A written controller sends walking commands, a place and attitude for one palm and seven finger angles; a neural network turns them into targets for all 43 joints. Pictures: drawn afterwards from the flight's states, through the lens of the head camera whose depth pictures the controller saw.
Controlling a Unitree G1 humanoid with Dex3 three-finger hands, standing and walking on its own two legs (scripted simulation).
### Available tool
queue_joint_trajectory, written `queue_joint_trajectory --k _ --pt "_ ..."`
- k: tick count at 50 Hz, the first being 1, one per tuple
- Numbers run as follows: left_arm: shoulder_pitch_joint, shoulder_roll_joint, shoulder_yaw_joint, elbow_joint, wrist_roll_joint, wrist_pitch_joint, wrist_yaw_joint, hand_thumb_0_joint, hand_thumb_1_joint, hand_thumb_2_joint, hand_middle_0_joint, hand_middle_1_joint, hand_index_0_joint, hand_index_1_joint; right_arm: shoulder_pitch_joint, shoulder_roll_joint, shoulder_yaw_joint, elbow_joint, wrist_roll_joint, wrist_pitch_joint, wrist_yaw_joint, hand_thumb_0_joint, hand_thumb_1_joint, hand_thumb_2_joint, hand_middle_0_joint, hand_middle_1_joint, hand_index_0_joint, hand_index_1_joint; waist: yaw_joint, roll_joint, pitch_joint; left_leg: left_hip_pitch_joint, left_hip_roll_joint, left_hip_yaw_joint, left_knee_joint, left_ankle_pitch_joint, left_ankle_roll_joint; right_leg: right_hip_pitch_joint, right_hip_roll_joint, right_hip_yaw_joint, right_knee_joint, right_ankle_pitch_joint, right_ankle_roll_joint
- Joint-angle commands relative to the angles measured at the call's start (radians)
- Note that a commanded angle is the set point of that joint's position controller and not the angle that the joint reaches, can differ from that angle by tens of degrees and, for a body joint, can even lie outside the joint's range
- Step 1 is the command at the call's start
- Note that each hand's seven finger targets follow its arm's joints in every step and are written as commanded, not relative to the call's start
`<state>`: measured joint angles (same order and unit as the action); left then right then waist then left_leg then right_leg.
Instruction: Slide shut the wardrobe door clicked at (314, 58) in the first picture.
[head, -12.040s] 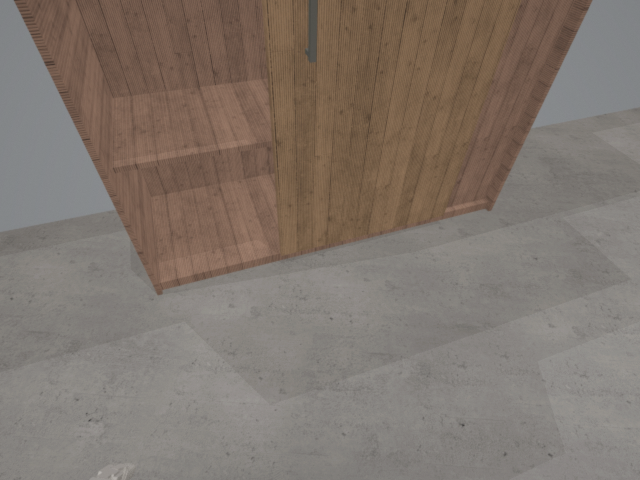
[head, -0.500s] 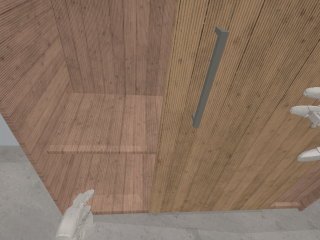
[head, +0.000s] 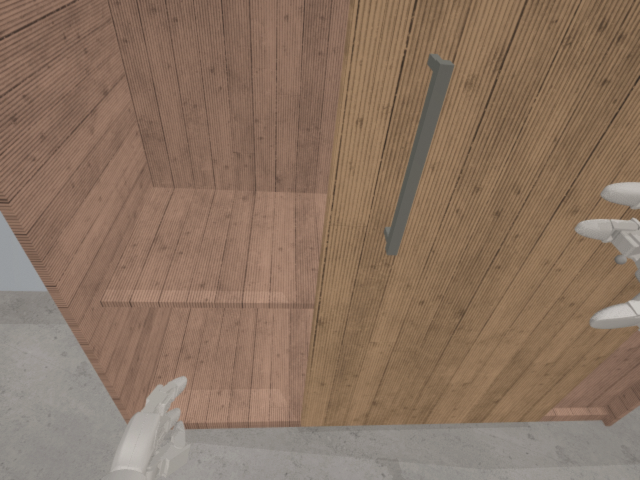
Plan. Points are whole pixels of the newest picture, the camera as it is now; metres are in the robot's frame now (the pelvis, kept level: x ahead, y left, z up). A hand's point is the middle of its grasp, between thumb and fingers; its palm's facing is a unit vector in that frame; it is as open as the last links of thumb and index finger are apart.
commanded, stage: move the hooked fingers beside the handle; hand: right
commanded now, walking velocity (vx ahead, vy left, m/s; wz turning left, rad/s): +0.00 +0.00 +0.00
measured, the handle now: (410, 167) +0.47 -0.12 +0.20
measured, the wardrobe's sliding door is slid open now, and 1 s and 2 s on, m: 0.47 0.47 0.47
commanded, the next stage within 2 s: none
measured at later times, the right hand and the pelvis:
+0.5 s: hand (570, 233) +0.32 -0.26 +0.22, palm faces +0.05 +1.00 -0.07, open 14.0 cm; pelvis +0.00 +0.00 +0.00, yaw +0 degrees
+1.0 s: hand (520, 211) +0.37 -0.23 +0.21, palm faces +0.03 +1.00 -0.05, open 14.0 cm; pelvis +0.01 +0.00 +0.00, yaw +1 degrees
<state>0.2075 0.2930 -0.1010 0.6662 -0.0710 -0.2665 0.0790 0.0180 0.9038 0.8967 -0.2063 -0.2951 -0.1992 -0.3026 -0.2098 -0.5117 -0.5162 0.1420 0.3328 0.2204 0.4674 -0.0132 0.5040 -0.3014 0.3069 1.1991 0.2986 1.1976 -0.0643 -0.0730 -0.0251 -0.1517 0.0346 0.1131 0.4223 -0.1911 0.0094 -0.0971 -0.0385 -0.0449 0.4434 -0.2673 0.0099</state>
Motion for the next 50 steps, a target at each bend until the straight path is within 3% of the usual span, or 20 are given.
queue_joint_trajectory --k 1,3,5,7,9,11,13,16,18,21,24,25,28,32,35,38,40,43,46,50 --pt "-0.158 0.125 0.053 -0.169 -0.005 -0.056 0.009 0.0 0.9 0.9 -0.2 -0.3 -0.2 -0.3 -0.327 -0.292 -0.08 -0.201 0.024 -0.061 0.005 0.0 0.5 -0.3 0.3 1.2 0.3 1.2 0.007 -0.008 -0.126 0.046 -0.021 -0.054 -0.069 0.078 0.017 -0.026 0.037 0.056 -0.086 0.122 -0.032" --pt "-0.163 0.119 0.049 -0.167 -0.002 -0.057 0.007 0.0 0.9 0.9 -0.2 -0.3 -0.2 -0.3 -0.322 -0.295 -0.085 -0.201 0.027 -0.066 0.0 0.0 0.5 -0.3 0.3 1.2 0.3 1.2 0.005 0.002 -0.122 0.046 -0.022 -0.06 -0.074 0.07 0.017 -0.031 0.037 0.055 -0.08 0.12 -0.032" --pt "-0.159 0.119 0.049 -0.155 -0.005 -0.061 0.012 0.0 0.9 0.9 -0.2 -0.3 -0.2 -0.3 -0.417 -0.25 -0.024 -0.186 0.019 -0.074 -0.005 0.0 0.5 -0.3 0.3 1.2 0.3 1.2 0.028 0.001 -0.106 0.017 -0.024 -0.058 -0.078 0.058 0.013 -0.021 0.034 0.059 -0.087 0.103 -0.032" --pt "-0.152 0.121 0.053 -0.154 -0.005 -0.066 0.016 0.0 0.9 0.9 -0.2 -0.3 -0.2 -0.3 -0.428 -0.255 -0.024 -0.181 0.011 -0.08 -0.014 0.0 0.5 -0.3 0.3 1.2 0.3 1.2 0.024 -0.032 -0.133 0.028 -0.023 -0.057 -0.073 0.066 0.016 -0.01 0.036 0.062 -0.087 0.111 -0.032" --pt "-0.156 0.118 0.048 -0.143 -0.004 -0.067 0.017 0.0 0.9 0.9 -0.2 -0.3 -0.2 -0.3 -0.456 -0.243 0.0 -0.157 -0.001 -0.082 -0.025 0.0 0.5 -0.3 0.3 1.2 0.3 1.2 0.029 -0.043 -0.111 0.016 -0.021 -0.062 -0.079 0.048 0.018 -0.02 0.035 0.062 -0.089 0.095 -0.03" --pt "-0.147 0.123 0.053 -0.137 -0.002 -0.068 0.019 0.0 0.9 0.9 -0.2 -0.3 -0.2 -0.3 -0.472 -0.255 -0.011 -0.113 -0.009 -0.085 -0.032 0.0 0.5 -0.3 0.3 1.2 0.3 1.2 0.03 -0.006 -0.124 0.025 -0.021 -0.058 -0.073 0.06 0.018 -0.026 0.033 0.066 -0.089 0.107 -0.032" --pt "-0.152 0.12 0.053 -0.145 0.0 -0.066 0.013 0.0 0.9 0.9 -0.2 -0.3 -0.2 -0.3 -0.438 -0.279 -0.041 -0.121 -0.01 -0.09 -0.034 0.0 0.5 -0.3 0.3 1.2 0.3 1.2 0.012 -0.01 -0.162 0.059 -0.017 -0.06 -0.064 0.1 0.019 -0.027 0.035 0.061 -0.08 0.144 -0.032" --pt "-0.152 0.117 0.053 -0.146 -0.001 -0.059 0.011 0.0 0.9 0.9 -0.2 -0.3 -0.2 -0.3 -0.478 -0.272 -0.034 -0.101 -0.012 -0.096 -0.038 0.0 0.5 -0.3 0.3 1.2 0.3 1.2 0.017 -0.015 -0.167 0.059 -0.014 -0.06 -0.059 0.116 0.019 -0.032 0.033 0.056 -0.082 0.15 -0.032" --pt "-0.147 0.116 0.056 -0.149 0.001 -0.059 0.007 0.0 0.9 0.9 -0.2 -0.3 -0.2 -0.3 -0.445 -0.275 -0.049 -0.093 -0.009 -0.101 -0.041 0.0 0.5 -0.3 0.3 1.2 0.3 1.2 0.009 0.021 -0.18 0.076 -0.015 -0.06 -0.053 0.148 0.018 -0.035 0.032 0.054 -0.074 0.177 -0.033" --pt "-0.145 0.115 0.058 -0.152 -0.002 -0.057 0.004 0.0 0.9 0.9 -0.2 -0.3 -0.2 -0.3 -0.472 -0.234 -0.008 -0.099 -0.016 -0.099 -0.045 0.0 0.5 -0.3 0.3 1.2 0.3 1.2 0.016 -0.005 -0.183 0.067 -0.015 -0.055 -0.042 0.179 0.019 -0.024 0.031 0.051 -0.078 0.2 -0.032" --pt "-0.142 0.119 0.062 -0.152 -0.001 -0.055 0.003 0.0 0.9 0.9 -0.2 -0.3 -0.2 -0.3 -0.459 -0.254 -0.028 -0.101 -0.023 -0.096 -0.058 0.0 0.5 -0.3 0.3 1.2 0.3 1.2 0.011 -0.003 -0.187 0.074 -0.013 -0.056 -0.043 0.18 0.019 -0.033 0.03 0.048 -0.077 0.201 -0.032" --pt "-0.15 0.111 0.058 -0.156 -0.002 -0.057 0.003 0.0 0.9 0.9 -0.2 -0.3 -0.2 -0.3 -0.498 -0.197 0.028 -0.133 -0.024 -0.099 -0.059 0.0 0.5 -0.3 0.3 1.2 0.3 1.2 0.021 -0.009 -0.194 0.071 -0.014 -0.055 -0.039 0.193 0.018 -0.019 0.031 0.049 -0.079 0.212 -0.031" --pt "-0.146 0.112 0.062 -0.148 -0.001 -0.058 0.003 0.0 0.9 0.9 -0.2 -0.3 -0.2 -0.3 -0.488 -0.207 0.011 -0.137 -0.025 -0.1 -0.081 0.0 0.5 -0.3 0.3 1.2 0.3 1.2 0.016 -0.002 -0.2 0.072 -0.017 -0.057 -0.042 0.202 0.018 -0.009 0.029 0.046 -0.072 0.223 -0.031" --pt "-0.144 0.112 0.064 -0.137 -0.002 -0.057 0.009 0.0 0.9 0.9 -0.2 -0.3 -0.2 -0.3 -0.551 -0.163 0.06 -0.128 -0.039 -0.094 -0.108 0.0 0.5 -0.3 0.3 1.2 0.3 1.2 0.03 0.005 -0.181 0.054 -0.016 -0.057 -0.048 0.169 0.016 -0.01 0.029 0.05 -0.087 0.191 -0.032" --pt "-0.144 0.114 0.063 -0.128 -0.001 -0.053 0.01 0.0 0.9 0.9 -0.2 -0.3 -0.2 -0.3 -0.572 -0.163 0.062 -0.089 -0.048 -0.088 -0.128 0.0 0.5 -0.3 0.3 1.2 0.3 1.2 0.031 0.039 -0.173 0.051 -0.015 -0.063 -0.056 0.151 0.013 -0.023 0.029 0.047 -0.088 0.169 -0.036" --pt "-0.142 0.117 0.067 -0.129 0.003 -0.045 0.009 0.0 0.9 0.9 -0.2 -0.3 -0.2 -0.3 -0.554 -0.215 0.012 -0.067 -0.056 -0.086 -0.136 0.0 0.5 -0.3 0.3 1.2 0.3 1.2 0.015 0.043 -0.214 0.094 -0.012 -0.069 -0.046 0.202 0.014 -0.028 0.032 0.04 -0.076 0.21 -0.038" --pt "-0.148 0.108 0.064 -0.138 0.002 -0.043 0.008 0.0 0.9 0.9 -0.2 -0.3 -0.2 -0.3 -0.601 -0.172 0.054 -0.093 -0.06 -0.094 -0.132 0.0 0.5 -0.3 0.3 1.2 0.3 1.2 0.027 0.022 -0.238 0.101 -0.009 -0.067 -0.034 0.247 0.014 -0.01 0.032 0.036 -0.074 0.241 -0.037" --pt "-0.137 0.109 0.065 -0.13 0.002 -0.036 0.007 0.0 0.9 0.9 -0.2 -0.3 -0.2 -0.3 -0.598 -0.177 0.052 -0.039 -0.06 -0.097 -0.129 0.0 0.5 -0.3 0.3 1.2 0.3 1.2 0.029 0.033 -0.229 0.094 -0.011 -0.069 -0.038 0.253 0.013 -0.015 0.03 0.031 -0.066 0.24 -0.038" --pt "-0.135 0.108 0.066 -0.133 -0.001 -0.036 0.008 0.0 0.9 0.9 -0.2 -0.3 -0.2 -0.3 -0.631 -0.134 0.093 -0.037 -0.062 -0.101 -0.126 0.0 0.5 -0.3 0.3 1.2 0.3 1.2 0.039 0.04 -0.224 0.082 -0.011 -0.068 -0.033 0.261 0.013 -0.007 0.03 0.034 -0.068 0.242 -0.039" --pt "-0.137 0.109 0.068 -0.133 -0.002 -0.031 0.005 0.0 0.9 0.9 -0.2 -0.3 -0.2 -0.3 -0.642 -0.13 0.098 -0.045 -0.066 -0.099 -0.139 0.0 0.5 -0.3 0.3 1.2 0.3 1.2 0.036 0.016 -0.235 0.089 -0.008 -0.068 -0.03 0.273 0.015 -0.009 0.032 0.03 -0.066 0.253 -0.037"
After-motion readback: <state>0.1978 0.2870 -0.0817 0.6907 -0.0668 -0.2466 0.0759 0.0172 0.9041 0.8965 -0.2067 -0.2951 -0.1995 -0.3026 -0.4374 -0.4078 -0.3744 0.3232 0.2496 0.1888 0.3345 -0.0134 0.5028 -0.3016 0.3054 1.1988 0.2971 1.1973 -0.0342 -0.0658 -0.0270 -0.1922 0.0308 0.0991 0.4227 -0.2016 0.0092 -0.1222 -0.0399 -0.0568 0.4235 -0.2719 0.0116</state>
